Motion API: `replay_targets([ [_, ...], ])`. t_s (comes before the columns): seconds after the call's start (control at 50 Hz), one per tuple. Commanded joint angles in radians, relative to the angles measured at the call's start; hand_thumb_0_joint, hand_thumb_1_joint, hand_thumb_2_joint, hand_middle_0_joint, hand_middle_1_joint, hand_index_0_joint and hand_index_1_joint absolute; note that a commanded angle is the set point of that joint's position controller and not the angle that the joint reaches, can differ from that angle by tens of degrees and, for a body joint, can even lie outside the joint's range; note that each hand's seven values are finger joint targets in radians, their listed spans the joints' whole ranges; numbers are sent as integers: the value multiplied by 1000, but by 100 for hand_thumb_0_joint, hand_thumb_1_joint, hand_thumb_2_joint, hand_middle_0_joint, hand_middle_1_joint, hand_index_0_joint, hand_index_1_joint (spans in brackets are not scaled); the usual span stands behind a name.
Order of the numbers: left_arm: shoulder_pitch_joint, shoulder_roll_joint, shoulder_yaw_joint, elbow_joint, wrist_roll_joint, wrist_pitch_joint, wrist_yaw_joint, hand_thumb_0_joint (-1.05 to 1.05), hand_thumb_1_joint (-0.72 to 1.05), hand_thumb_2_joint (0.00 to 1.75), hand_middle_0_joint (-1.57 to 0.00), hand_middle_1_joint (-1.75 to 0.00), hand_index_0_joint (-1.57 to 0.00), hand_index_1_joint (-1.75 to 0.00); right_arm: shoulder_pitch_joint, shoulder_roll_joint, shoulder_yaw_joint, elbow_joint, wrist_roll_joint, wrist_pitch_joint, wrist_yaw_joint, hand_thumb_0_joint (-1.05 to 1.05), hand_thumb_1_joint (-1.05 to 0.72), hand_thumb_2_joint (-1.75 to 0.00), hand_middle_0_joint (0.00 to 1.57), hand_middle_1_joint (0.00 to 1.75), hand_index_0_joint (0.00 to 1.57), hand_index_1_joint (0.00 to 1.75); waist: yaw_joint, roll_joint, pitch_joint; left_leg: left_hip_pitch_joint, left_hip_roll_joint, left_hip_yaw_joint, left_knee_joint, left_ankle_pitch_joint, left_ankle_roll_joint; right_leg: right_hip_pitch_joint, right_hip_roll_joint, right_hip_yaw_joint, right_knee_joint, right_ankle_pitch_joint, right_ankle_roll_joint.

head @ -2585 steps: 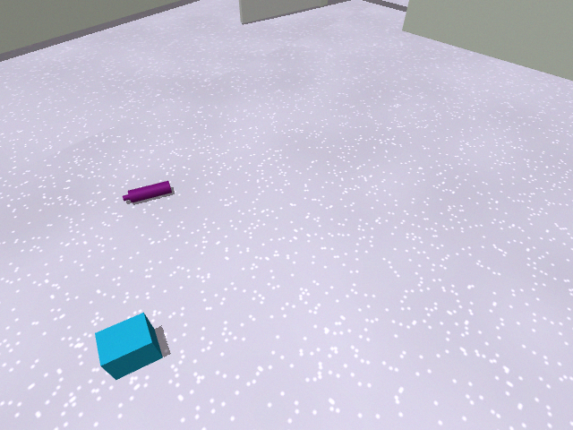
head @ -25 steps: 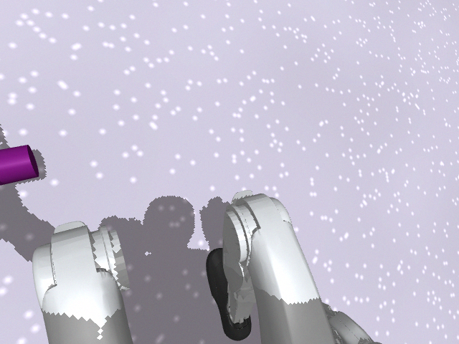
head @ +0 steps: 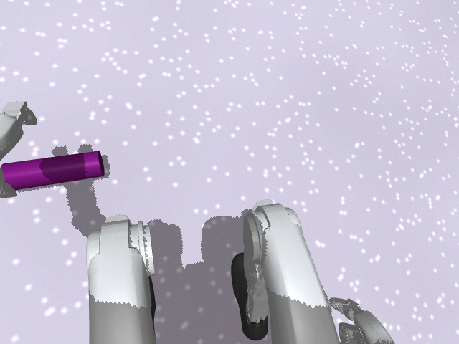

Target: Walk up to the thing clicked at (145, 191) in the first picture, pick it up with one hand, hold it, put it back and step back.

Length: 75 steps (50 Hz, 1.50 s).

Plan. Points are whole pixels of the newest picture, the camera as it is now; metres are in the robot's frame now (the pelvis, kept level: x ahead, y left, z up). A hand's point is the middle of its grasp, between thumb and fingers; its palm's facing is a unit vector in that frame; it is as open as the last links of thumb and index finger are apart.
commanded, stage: withdraw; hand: left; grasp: from above
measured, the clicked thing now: (48, 171) +0.47 +0.34 -0.33
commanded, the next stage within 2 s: home in 0.14 s
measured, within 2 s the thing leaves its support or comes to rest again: neither
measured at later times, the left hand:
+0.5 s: hand (1, 147) +0.45 +0.35 -0.14, palm faces -0.35 -0.12 -0.93, open 12.6 cm
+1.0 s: hand out of the picture +0.29 +0.27 +0.08, palm faces -0.12 -0.81 -0.57, open 7.5 cm
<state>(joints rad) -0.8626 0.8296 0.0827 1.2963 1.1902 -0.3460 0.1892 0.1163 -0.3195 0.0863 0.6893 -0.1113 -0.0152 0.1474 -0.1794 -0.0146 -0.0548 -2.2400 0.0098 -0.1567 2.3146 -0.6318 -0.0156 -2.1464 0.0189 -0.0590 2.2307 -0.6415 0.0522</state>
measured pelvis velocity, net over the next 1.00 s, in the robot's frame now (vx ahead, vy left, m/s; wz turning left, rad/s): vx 0.02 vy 0.00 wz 0.09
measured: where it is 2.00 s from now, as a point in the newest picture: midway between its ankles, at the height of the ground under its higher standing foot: (199, 322)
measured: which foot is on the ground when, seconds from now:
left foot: down 0.00-1.00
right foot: down 0.00-1.00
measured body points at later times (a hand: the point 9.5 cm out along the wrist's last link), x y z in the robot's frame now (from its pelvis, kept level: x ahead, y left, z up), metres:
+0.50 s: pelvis +0.01 +0.00 -0.01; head +0.24 +0.07 +0.38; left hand +0.47 +0.35 -0.08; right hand +0.07 -0.26 -0.12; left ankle +0.09 +0.13 -0.32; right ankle +0.11 -0.13 -0.32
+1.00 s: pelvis +0.02 +0.00 +0.18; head +0.17 +0.05 +0.60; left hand +0.29 +0.31 +0.12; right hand +0.26 -0.22 +0.09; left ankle +0.09 +0.13 -0.32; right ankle +0.11 -0.13 -0.32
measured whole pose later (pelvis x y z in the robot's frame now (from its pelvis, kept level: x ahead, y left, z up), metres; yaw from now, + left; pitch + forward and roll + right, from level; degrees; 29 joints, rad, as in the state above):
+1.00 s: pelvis +0.02 +0.00 +0.18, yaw +5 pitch +29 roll -5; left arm -0.04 0.42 0.09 0.28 0.31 0.15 0.01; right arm 0.05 -0.26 -0.01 0.55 0.02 -0.05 0.01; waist -0.04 0.02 -0.18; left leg -1.65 0.02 -0.09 1.75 -0.61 -0.01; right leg -1.58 -0.01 -0.04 1.69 -0.62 0.04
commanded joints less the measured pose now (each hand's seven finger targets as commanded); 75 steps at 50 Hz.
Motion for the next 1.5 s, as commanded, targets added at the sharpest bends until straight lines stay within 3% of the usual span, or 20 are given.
replay_targets([
  [0.0, -313, 260, 54, -73, 45, -51, 122, 0, -49, 99, -8, -101, -9, -100, 147, -221, -58, -13, -22, 1, -23, 0, -89, -90, 20, 30, 20, 30, -41, 242, -544, 428, -11, 89, -201, 27, 37, 201, 33, -100, -191, 61, -88],
  [0.14, -409, 377, 140, -2, 140, -43, 289, 0, -45, 95, -11, -98, -12, -97, 168, -242, -55, 22, -67, -24, -28, 0, -89, -89, 20, 30, 20, 30, -46, 398, -642, 514, -12, 88, -168, 68, 23, 147, 28, -122, -112, 98, -86],
  [0.22, -388, 431, 197, -70, 128, 24, 329, 0, -40, 91, -14, -94, -16, -92, 158, -244, -83, 24, -66, -42, -27, 0, -89, -89, 20, 30, 20, 30, -11, 460, -720, 547, -14, 102, -181, 49, 23, 129, 19, -117, -100, 86, -88],
  [0.24, -366, 400, 175, -64, 123, 46, 321, 0, -43, 92, -12, -97, -14, -95, 168, -237, -89, 24, -65, -47, -24, 0, -89, -89, 20, 30, 20, 30, -21, 475, -718, 550, -12, 104, -184, 54, 23, 138, 19, -111, -100, 94, -89],
  [0.28, -348, 393, 174, -107, 94, 82, 301, 0, -27, 92, -25, -81, -22, -79, 179, -234, -104, 24, -54, -52, -20, 0, -88, -89, 20, 30, 20, 30, -7, 457, -748, 544, -16, 114, -190, 67, 27, 149, 16, -101, -118, 111, -92],
  [0.38, -217, 302, 138, -201, -31, 159, 187, 0, -5, 81, -22, -53, -20, -55, 243, -219, -148, 20, -15, -52, -10, 0, -89, -90, 20, 30, 20, 30, 25, 356, -814, 557, -17, 126, -238, 106, 42, 288, 17, -75, -211, 162, -86],
  [0.48, -16, 192, 120, -472, -215, 224, 24, 0, 34, 83, -20, -40, -19, -40, 240, -201, -184, -40, 53, -22, -13, 0, -89, -90, 20, 30, 20, 30, 76, 292, -863, 647, -13, 99, -360, 129, 43, 405, 17, -66, -300, 183, -82],
  [0.54, 125, 86, 105, -605, -357, 264, -58, 0, 58, 79, -18, -28, -18, -29, 202, -181, -180, -65, 78, -10, -30, 0, -90, -90, 20, 30, 20, 30, 75, 223, -756, 649, -9, 74, -423, 144, 43, 417, 14, -59, -349, 198, -79],
  [0.62, 256, 44, 128, -804, -502, 295, -126, 0, 90, 90, -20, -30, -20, -30, 145, -153, -180, -109, 98, -2, -54, 0, -90, -90, 20, 30, 20, 30, 109, 198, -745, 702, -2, 74, -498, 135, 47, 501, 11, -31, -436, 188, -79],
  [0.64, 296, -4, 100, -817, -532, 302, -140, 0, 90, 90, -20, -30, -20, -30, 130, -140, -176, -117, 102, -4, -59, 0, -90, -90, 20, 30, 20, 30, 99, 183, -704, 703, 2, 79, -517, 124, 49, 519, 12, -25, -463, 182, -78],
  [0.8, 502, -121, 108, -1074, -735, 364, -159, 0, 90, 90, -20, -30, -20, -30, 47, -124, -178, -193, 126, -34, -110, 0, -90, -90, 20, 30, 20, 30, 125, 201, -649, 894, 18, 58, -739, 13, 39, 653, 0, -13, -624, 98, -77],
  [0.84, 578, -184, 80, -1127, -787, 397, -161, 0, 90, 90, -20, -30, -20, -30, 30, -114, -176, -211, 131, -44, -123, 0, -90, -90, 20, 30, 20, 30, 113, 188, -631, 937, 15, 61, -784, 25, 37, 700, -3, -8, -674, 103, -76],
  [0.9, 652, -196, 94, -1205, -866, 453, -152, 0, 90, 91, -20, -30, -20, -30, 5, -105, -167, -231, 137, -60, -148, 0, -90, -90, 20, 30, 20, 30, 117, 182, -610, 1007, 13, 61, -850, 12, 36, 771, -5, 3, -751, 90, -72],
  [0.92, 691, -245, 65, -1218, -892, 469, -154, 0, 90, 90, -20, -30, -20, -30, -4, -101, -165, -237, 140, -67, -155, 0, -90, -90, 20, 30, 20, 30, 101, 175, -579, 1029, 13, 52, -882, 9, 34, 782, -7, 3, -770, 87, -73],
  [1.02, 824, -273, 80, -1338, -1023, 552, -133, 0, 90, 90, -20, -30, -20, -30, -3, -75, -147, -269, 147, -95, -193, 0, -90, -90, 20, 30, 20, 30, 108, 156, -568, 1165, 8, 62, -980, 54, 33, 938, -9, 19, -901, 118, -70],
  [1.06, 866, -313, 61, -1367, -1063, 578, -125, 0, 90, 90, -20, -30, -20, -30, 8, -57, -135, -267, 147, -108, -208, 0, -90, -90, 20, 30, 20, 30, 92, 152, -528, 1198, 7, 68, -1021, 88, 33, 1007, -8, 23, -957, 146, -69],
  [1.26, 1101, -449, 45, -1463, -1212, 706, -103, 0, 90, 90, -20, -30, -20, -30, 89, -17, -90, -284, 147, -180, -302, 0, -90, -90, 20, 30, 20, 30, 100, 125, -373, 1443, 12, 62, -1271, 196, 22, 1287, -1, 16, -1216, 238, -63],
  [1.3, 1169, -463, 52, -1493, -1237, 727, -106, 0, 90, 90, -20, -30, -20, -30, 107, -16, -85, -293, 144, -194, -316, 0, -90, -90, 20, 30, 20, 30, 120, 127, -345, 1492, 10, 71, -1316, 238, 20, 1345, 0, 8, -1257, 274, -61],
  [1.38, 1254, -493, 37, -1577, -1261, 753, -116, 0, 90, 90, -20, -30, -20, -30, 124, -4, -82, -317, 139, -218, -337, 0, -90, -90, 20, 30, 20, 30, 130, 118, -295, 1562, 5, 92, -1384, 322, 17, 1442, 6, -5, -1338, 339, -57],
  [1.48, 1352, -515, 20, -1618, -1256, 775, -131, 0, 90, 90, -20, -30, -20, -30, 133, 1, -89, -328, 131, -240, -348, 0, -90, -90, 20, 30, 20, 30, 131, 76, -228, 1594, -9, 114, -1424, 360, 26, 1510, 10, -10, -1412, 366, -55],
])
